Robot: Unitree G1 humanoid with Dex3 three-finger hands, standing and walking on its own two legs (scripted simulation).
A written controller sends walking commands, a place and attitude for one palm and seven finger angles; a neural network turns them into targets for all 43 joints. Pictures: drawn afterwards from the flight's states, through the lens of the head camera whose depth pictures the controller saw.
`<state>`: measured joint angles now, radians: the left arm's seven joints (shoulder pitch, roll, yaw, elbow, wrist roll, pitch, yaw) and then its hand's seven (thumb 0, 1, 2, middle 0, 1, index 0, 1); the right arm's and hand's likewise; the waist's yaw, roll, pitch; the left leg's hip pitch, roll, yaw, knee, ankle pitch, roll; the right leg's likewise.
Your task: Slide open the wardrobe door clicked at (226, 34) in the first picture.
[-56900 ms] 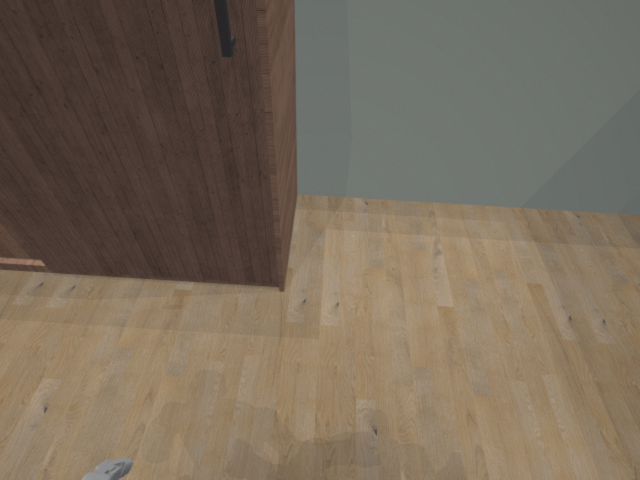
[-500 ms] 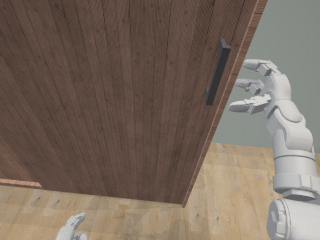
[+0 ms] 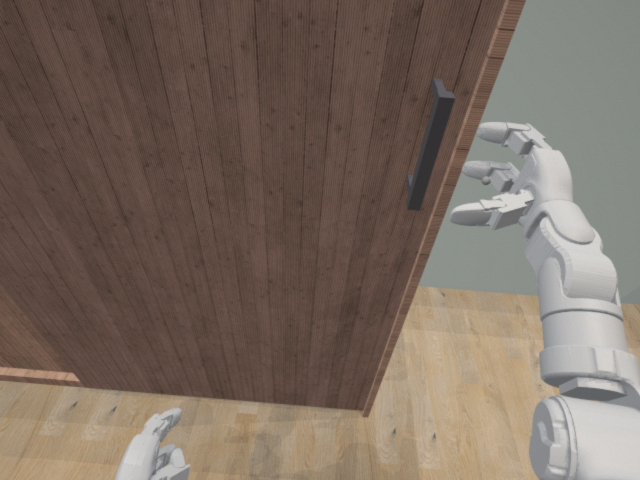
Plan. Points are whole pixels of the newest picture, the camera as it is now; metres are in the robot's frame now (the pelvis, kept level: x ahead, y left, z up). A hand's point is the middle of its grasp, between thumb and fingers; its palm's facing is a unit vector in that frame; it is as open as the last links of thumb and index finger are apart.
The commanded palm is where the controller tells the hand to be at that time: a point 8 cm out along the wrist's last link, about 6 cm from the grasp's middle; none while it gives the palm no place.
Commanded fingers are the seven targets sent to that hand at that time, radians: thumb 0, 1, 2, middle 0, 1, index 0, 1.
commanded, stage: feel for the door with the fingertips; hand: right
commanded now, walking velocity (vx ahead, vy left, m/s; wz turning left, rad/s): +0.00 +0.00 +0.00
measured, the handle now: (425, 148) +0.48 -0.10 +0.22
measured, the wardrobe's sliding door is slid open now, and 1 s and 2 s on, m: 0.00 0.00 0.00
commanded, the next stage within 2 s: slide the fingers in behind the handle in 0.82 s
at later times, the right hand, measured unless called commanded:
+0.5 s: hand (448, 172) +0.43 -0.12 +0.21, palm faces +0.01 +1.00 +0.02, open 14.0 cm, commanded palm +0.41 -0.18 +0.22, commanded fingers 0.00 0.50 -0.30 0.30 1.20 0.30 1.20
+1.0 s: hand (455, 164) +0.44 -0.13 +0.22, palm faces +0.03 +1.00 +0.01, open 13.7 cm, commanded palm +0.42 -0.18 +0.22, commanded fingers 0.00 0.50 -0.30 0.30 1.20 0.30 1.20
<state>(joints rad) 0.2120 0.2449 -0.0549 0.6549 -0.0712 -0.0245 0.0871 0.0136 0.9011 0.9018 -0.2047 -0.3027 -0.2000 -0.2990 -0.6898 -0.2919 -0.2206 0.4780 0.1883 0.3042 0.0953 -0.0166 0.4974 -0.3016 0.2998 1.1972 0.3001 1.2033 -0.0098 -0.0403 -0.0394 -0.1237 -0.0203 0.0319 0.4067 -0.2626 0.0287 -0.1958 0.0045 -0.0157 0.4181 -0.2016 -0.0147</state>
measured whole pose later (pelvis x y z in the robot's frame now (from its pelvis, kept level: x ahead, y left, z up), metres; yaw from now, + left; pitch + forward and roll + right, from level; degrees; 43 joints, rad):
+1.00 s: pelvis +0.01 +0.00 +0.00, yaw -1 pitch +1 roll +0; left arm 0.25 0.25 -0.03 0.69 -0.06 -0.03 0.08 0.01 0.90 0.90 -0.20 -0.30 -0.20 -0.30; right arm -0.83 -0.23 -0.18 0.62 0.16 0.26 0.03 -0.02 0.50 -0.30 0.35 1.23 0.34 1.25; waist 0.00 -0.04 -0.04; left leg -0.15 -0.02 0.04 0.42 -0.28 0.03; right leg -0.23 0.01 -0.01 0.44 -0.22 -0.02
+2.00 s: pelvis +0.01 +0.00 +0.00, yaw +1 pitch +0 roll +0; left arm 0.25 0.23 -0.03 0.69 -0.05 -0.01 0.07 0.01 0.90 0.90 -0.20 -0.30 -0.20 -0.30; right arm -0.73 -0.14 -0.13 0.46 0.16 0.30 -0.05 -0.02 0.50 -0.30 0.30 1.20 0.30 1.20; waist 0.00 -0.04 -0.04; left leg -0.13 -0.02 0.02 0.40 -0.27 0.03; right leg -0.19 0.00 -0.02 0.41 -0.21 -0.01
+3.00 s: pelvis +0.01 +0.00 +0.00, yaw +1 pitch -1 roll +0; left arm 0.23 0.22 -0.04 0.69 -0.04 0.01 0.07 0.01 0.90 0.90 -0.20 -0.30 -0.20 -0.30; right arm -0.73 -0.12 -0.12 0.45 0.16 0.32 -0.08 -0.02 0.41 -0.34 0.31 1.21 0.31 1.22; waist 0.00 -0.04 -0.05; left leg -0.11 -0.02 0.02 0.39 -0.27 0.03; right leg -0.18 0.00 -0.02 0.41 -0.21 -0.01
